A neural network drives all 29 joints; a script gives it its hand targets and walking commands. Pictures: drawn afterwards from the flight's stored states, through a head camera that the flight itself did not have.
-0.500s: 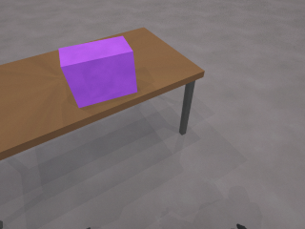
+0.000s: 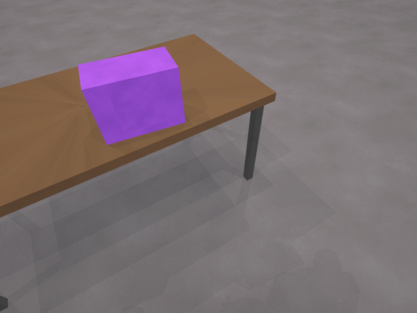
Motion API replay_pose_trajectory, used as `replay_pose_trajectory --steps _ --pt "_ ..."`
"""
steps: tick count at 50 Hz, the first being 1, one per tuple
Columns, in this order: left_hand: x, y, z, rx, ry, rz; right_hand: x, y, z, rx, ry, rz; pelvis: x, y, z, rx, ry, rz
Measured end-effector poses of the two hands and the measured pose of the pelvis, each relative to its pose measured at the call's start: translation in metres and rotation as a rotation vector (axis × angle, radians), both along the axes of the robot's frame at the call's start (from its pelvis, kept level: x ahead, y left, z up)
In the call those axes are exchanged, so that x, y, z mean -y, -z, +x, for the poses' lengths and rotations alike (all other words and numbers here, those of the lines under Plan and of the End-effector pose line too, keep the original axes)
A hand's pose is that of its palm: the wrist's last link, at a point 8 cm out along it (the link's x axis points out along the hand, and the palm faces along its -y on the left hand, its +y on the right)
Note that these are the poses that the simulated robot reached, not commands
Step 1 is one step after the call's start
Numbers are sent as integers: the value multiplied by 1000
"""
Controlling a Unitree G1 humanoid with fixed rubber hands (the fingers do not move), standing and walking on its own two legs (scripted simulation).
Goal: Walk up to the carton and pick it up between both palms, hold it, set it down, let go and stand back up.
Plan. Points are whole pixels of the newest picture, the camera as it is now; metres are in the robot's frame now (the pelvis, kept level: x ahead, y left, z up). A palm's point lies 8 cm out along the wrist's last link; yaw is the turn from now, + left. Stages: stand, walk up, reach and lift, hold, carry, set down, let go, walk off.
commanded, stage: stand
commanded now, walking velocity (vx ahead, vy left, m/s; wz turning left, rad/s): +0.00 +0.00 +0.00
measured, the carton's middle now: (135, 95) +0.83 +0.30 -0.04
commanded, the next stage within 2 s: walk up in 0.46 s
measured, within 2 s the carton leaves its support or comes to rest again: neither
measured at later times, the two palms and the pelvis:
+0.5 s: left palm out of the picture +0.02 +0.22 -0.14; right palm out of the picture +0.03 -0.21 -0.13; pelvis +0.02 +0.01 +0.01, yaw +0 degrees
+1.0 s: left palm out of the picture +0.03 +0.34 -0.16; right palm out of the picture +0.12 -0.19 -0.13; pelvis +0.08 +0.08 -0.02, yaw +13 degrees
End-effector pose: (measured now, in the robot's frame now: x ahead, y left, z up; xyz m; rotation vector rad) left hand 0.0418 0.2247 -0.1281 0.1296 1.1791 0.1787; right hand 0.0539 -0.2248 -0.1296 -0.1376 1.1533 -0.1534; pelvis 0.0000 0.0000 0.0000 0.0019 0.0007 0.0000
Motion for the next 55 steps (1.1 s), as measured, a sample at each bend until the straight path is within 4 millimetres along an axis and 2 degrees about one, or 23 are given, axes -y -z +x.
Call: replay_pose_trajectory --steps 15,30,34,38,41,44,47,49,51,55 --pt "-4 5 -11 -65 -29 -12 -4 1 -12 -79 37 -7 -5 -5 9 -1 -1 -3" --pt "7 10 -35 -186 -53 -36 -20 8 -32 -192 65 23 -7 -7 18 8 3 1" --pt "4 9 -38 -188 -38 -21 -19 10 -35 -208 38 27 -7 -6 21 16 -23 -8" --pt "-21 6 -43 -132 -94 32 -8 7 -18 -225 -69 -19 -18 -3 28 33 -93 -23" --pt "-44 5 -49 -132 -122 53 -5 -2 10 -192 -124 -59 -31 -3 38 43 -135 -29" --pt "-72 13 -47 -143 -135 60 -9 -9 41 -140 -162 -103 -48 3 53 56 -176 -24" --pt "-101 32 -38 -163 -132 58 -18 0 63 -99 -172 -151 -70 21 70 59 -208 -12" --pt "-114 36 -21 -157 -118 49 -30 4 67 -103 -145 -151 -78 26 79 56 -221 1" --pt "-122 32 7 -108 -93 45 -42 2 67 -124 -137 -142 -82 22 88 53 -228 7" --pt "-126 9 74 32 -51 44 -62 -8 73 -150 -157 -107 -87 7 112 55 -245 8"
